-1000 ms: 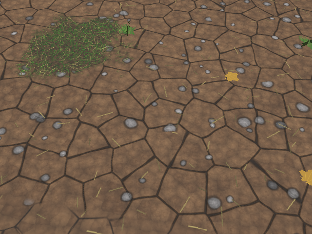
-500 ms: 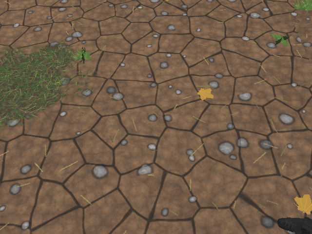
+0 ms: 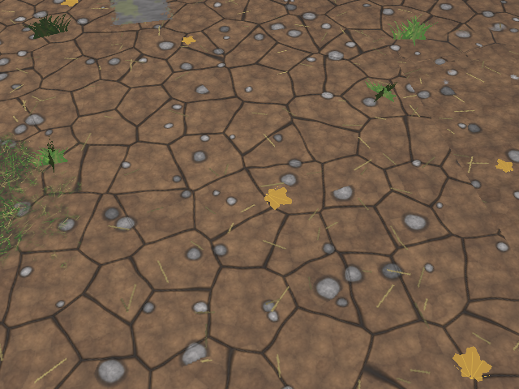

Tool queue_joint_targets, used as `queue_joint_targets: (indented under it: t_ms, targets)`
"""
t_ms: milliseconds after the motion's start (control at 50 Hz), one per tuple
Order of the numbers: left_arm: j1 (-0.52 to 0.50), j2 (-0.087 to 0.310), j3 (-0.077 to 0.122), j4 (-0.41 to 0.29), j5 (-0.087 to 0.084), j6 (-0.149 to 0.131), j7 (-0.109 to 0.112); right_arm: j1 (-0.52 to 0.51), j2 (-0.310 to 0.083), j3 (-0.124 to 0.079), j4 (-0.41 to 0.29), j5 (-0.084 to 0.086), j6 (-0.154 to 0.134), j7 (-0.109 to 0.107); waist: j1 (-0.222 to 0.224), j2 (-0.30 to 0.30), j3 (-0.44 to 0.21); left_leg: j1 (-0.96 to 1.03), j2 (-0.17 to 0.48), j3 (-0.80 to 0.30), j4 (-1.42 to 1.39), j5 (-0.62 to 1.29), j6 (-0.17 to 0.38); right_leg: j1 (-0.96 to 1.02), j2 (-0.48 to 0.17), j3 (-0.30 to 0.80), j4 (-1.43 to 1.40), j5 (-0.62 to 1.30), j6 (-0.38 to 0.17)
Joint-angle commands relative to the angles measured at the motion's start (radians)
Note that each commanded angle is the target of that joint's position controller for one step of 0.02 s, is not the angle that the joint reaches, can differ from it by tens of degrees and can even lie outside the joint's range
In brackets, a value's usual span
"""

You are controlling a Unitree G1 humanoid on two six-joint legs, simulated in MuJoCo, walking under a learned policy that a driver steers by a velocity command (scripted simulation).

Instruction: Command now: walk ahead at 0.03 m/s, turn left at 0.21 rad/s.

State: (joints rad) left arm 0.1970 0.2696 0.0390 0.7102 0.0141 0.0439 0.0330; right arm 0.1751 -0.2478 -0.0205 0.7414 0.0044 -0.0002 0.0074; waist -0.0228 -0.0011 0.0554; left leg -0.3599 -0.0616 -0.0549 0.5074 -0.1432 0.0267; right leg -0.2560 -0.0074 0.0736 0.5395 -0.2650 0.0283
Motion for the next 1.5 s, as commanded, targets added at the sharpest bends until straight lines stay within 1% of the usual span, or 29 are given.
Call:
queue_joint_targets:
  t_ms: [20,80,120,200,280,320,340,360,380,420,540,700,760,800,820,840,860,900,940,1000,1080,1180,1280,1300,1320,1340,1360,1400,1500]
  targets:
    - [0.095,0.198,0.064,-0.027,0.011,-0.014,0.008,-0.068,-0.149,-0.045,-0.099,0.006,-0.022,-0.001,0.031,-0.097,-0.072,-0.1,0.064,-0.108,-0.08,-0.263,0.026,0.092,-0.115,0.074,-0.11,-0.046,-0.117]
    - [0.014,0.177,0.064,-0.062,0.012,-0.031,0.016,-0.039,-0.14,-0.057,-0.09,0.006,-0.015,-0.004,0.025,-0.222,-0.048,-0.119,0.002,0.029,0.223,-0.242,-0.019,0.052,-0.263,0.2,-0.205,0.104,-0.192]
    - [0.009,0.168,0.062,-0.072,0.003,-0.046,0.027,-0.031,-0.153,-0.071,-0.099,0.006,0.0,0.0,0.041,-0.179,-0.061,-0.19,0.045,0.015,0.436,-0.379,-0.038,0.095,-0.35,0.221,-0.175,0.42,-0.253]
    - [-0.036,0.184,0.074,-0.069,-0.019,-0.034,0.023,-0.026,-0.101,-0.056,-0.117,0.02,0.026,0.013,0.043,-0.15,-0.077,-0.148,0.082,0.067,0.353,-0.308,-0.064,0.135,-0.287,0.066,-0.124,0.555,-0.207]
    - [-0.013,0.202,0.081,-0.051,-0.043,-0.03,0.006,0.024,-0.123,-0.069,-0.118,0.026,0.035,0.031,0.022,-0.148,-0.101,0.086,0.026,0.166,0.086,-0.163,-0.008,0.037,-0.261,0.0,-0.123,0.02,-0.164]
    - [0.002,0.109,0.054,-0.045,-0.015,-0.048,-0.011,0.191,-0.201,-0.106,-0.068,0.032,0.025,0.014,-0.037,0.058,-0.117,0.371,0.095,-0.025,-0.061,-0.194,0.074,-0.204,-0.16,-0.14,0.216,-0.185,-0.071]
    - [-0.093,0.054,0.032,-0.147,0.004,-0.071,-0.014,0.258,-0.359,-0.134,-0.093,0.016,0.001,0.014,-0.062,0.349,-0.121,0.49,0.383,-0.642,-0.237,-0.339,0.296,-0.569,0.033,-0.148,0.542,-0.387,0.007]
    - [-0.16,0.115,0.047,-0.155,-0.031,-0.1,-0.016,0.273,-0.294,-0.111,-0.096,-0.009,-0.032,0.023,-0.101,0.209,-0.112,0.464,0.448,-0.769,-0.324,-0.455,0.367,-0.653,0.003,0.017,0.661,-0.384,-0.011]
    - [-0.164,0.152,0.058,-0.151,-0.052,-0.116,-0.025,0.23,-0.237,-0.091,-0.096,-0.009,-0.052,0.018,-0.065,0.163,-0.04,0.421,0.424,-0.688,-0.32,-0.482,0.327,-0.67,-0.036,0.036,0.662,-0.291,-0.04]
    - [-0.132,0.158,0.066,-0.112,-0.016,-0.134,-0.023,0.151,-0.193,-0.075,-0.111,0.009,-0.058,0.004,-0.022,0.073,0.004,0.341,0.329,-0.497,-0.299,-0.347,0.244,-0.608,-0.077,0.025,0.56,-0.109,-0.045]
    - [-0.179,0.088,0.048,-0.101,-0.007,-0.147,-0.041,0.183,-0.2,-0.076,-0.101,0.009,-0.052,-0.031,-0.024,0.079,-0.02,0.272,0.207,-0.266,-0.31,-0.008,0.197,-0.438,-0.018,-0.022,0.224,0.188,0.023]
    - [-0.315,0.085,0.025,-0.131,-0.037,-0.158,-0.079,0.273,-0.203,-0.073,-0.018,0.011,-0.056,-0.021,-0.097,0.102,0.044,0.36,0.279,-0.198,-0.305,0.086,0.179,-0.411,-0.029,-0.066,-0.003,0.277,-0.028]
    - [-0.275,0.105,0.03,-0.13,-0.038,-0.161,-0.091,0.261,-0.218,-0.078,-0.005,0.011,-0.05,-0.023,-0.063,0.117,0.021,0.428,0.295,-0.151,-0.241,0.346,0.152,-0.345,-0.003,-0.096,-0.029,0.192,-0.087]
    - [-0.11,0.149,0.056,-0.087,-0.032,-0.156,-0.085,0.233,-0.227,-0.078,-0.008,0.006,-0.043,-0.028,0.033,0.114,-0.109,0.431,0.25,-0.071,-0.034,0.761,0.121,-0.098,0.068,-0.152,-0.048,0.183,-0.141]
    - [0.04,0.183,0.072,-0.052,-0.031,-0.151,-0.078,0.221,-0.216,-0.07,-0.018,0.0,-0.041,-0.033,0.106,0.091,-0.21,0.324,0.216,-0.031,0.156,0.791,0.089,0.144,0.043,-0.107,-0.038,0.221,-0.182]
    - [0.193,0.271,0.092,-0.042,-0.018,-0.148,-0.07,0.269,-0.158,-0.048,-0.057,-0.02,-0.052,-0.032,0.123,-0.085,-0.368,-0.003,0.12,0.01,0.52,0.436,0.024,0.527,-0.193,0.281,-0.033,0.156,-0.316]
    - [0.23,0.246,0.086,-0.018,-0.041,-0.146,-0.076,0.296,-0.115,-0.031,-0.056,-0.017,-0.072,-0.027,0.104,-0.276,-0.432,-0.268,-0.032,-0.02,0.792,-0.351,-0.029,0.683,-0.344,0.705,-0.2,-0.03,-0.425]
    - [0.139,0.17,0.061,-0.039,-0.035,-0.132,-0.065,0.111,-0.198,-0.045,-0.105,0.032,-0.116,-0.003,0.122,-0.095,-0.187,-0.417,0.078,-0.08,0.832,-0.267,-0.006,0.476,-0.285,0.539,-0.27,-0.139,-0.342]
    - [0.069,0.139,0.048,-0.054,-0.014,-0.129,-0.061,0.057,-0.184,-0.048,-0.114,-0.009,-0.128,-0.003,0.06,0.015,-0.067,-0.351,0.14,-0.059,0.667,-0.168,-0.006,0.243,-0.202,0.384,-0.317,0.047,-0.304]
    - [0.038,0.143,0.048,-0.066,-0.022,-0.127,-0.05,0.106,-0.158,-0.045,-0.109,-0.021,-0.11,-0.004,0.005,-0.058,-0.057,-0.271,0.153,-0.035,0.549,-0.148,-0.051,0.101,-0.158,0.308,-0.358,0.181,-0.325]
    - [0.079,0.185,0.061,-0.042,-0.033,-0.124,-0.032,-0.041,-0.109,-0.026,-0.148,-0.027,-0.104,-0.01,0.045,-0.05,-0.019,-0.216,0.123,-0.005,0.261,0.077,-0.094,-0.024,-0.092,0.195,-0.36,0.243,-0.283]
    - [0.175,0.191,0.066,-0.004,-0.05,-0.103,-0.019,-0.184,-0.116,-0.029,-0.179,-0.001,-0.12,0.005,0.097,-0.071,-0.037,-0.091,0.061,-0.025,0.034,0.237,-0.096,0.004,-0.094,0.246,-0.285,0.158,-0.233]
    - [0.161,0.156,0.059,-0.013,-0.039,-0.085,-0.019,-0.028,-0.192,-0.073,-0.149,0.002,-0.134,0.001,-0.012,-0.106,-0.114,0.167,0.079,-0.03,-0.08,0.08,-0.005,0.076,-0.078,0.316,-0.044,0.227,-0.161]
    - [0.158,0.093,0.036,-0.034,-0.023,-0.089,-0.025,0.118,-0.243,-0.089,-0.139,-0.015,-0.136,-0.009,-0.077,-0.023,-0.253,0.412,0.232,-0.163,-0.056,0.02,0.061,-0.025,-0.021,0.246,0.216,0.135,-0.127]
    - [0.299,0.017,0.011,-0.058,-0.044,-0.099,-0.025,0.209,-0.324,-0.108,-0.108,-0.028,-0.121,-0.009,-0.031,0.274,-0.396,0.746,0.466,-0.59,-0.11,-0.141,0.223,-0.364,0.123,0.1,0.554,-0.287,-0.059]
    - [0.308,0.105,0.023,-0.047,-0.06,-0.101,-0.019,0.212,-0.258,-0.098,-0.1,-0.011,-0.114,0.0,-0.037,0.285,-0.364,0.714,0.503,-0.761,-0.173,-0.248,0.249,-0.5,0.058,0.107,0.715,-0.327,-0.039]
    - [0.211,0.172,0.042,-0.046,-0.054,-0.095,-0.015,0.153,-0.184,-0.077,-0.114,-0.013,-0.11,-0.002,-0.056,0.162,-0.228,0.591,0.449,-0.592,-0.175,-0.097,0.212,-0.514,0.029,0.114,0.762,-0.246,-0.024]
    - [0.107,0.166,0.049,-0.069,-0.021,-0.085,-0.009,0.061,-0.132,-0.056,-0.111,-0.024,-0.102,0.005,-0.021,0.059,-0.111,0.373,0.36,-0.314,-0.151,0.407,0.182,-0.44,-0.006,0.074,0.712,-0.183,0.002]
    - [0.103,0.06,0.022,-0.074,-0.017,-0.06,-0.018,0.005,-0.153,-0.058,-0.048,-0.015,-0.102,0.006,0.044,0.12,-0.111,0.217,0.296,-0.095,-0.212,0.699,0.199,-0.278,-0.021,0.005,0.402,-0.088,0.026]
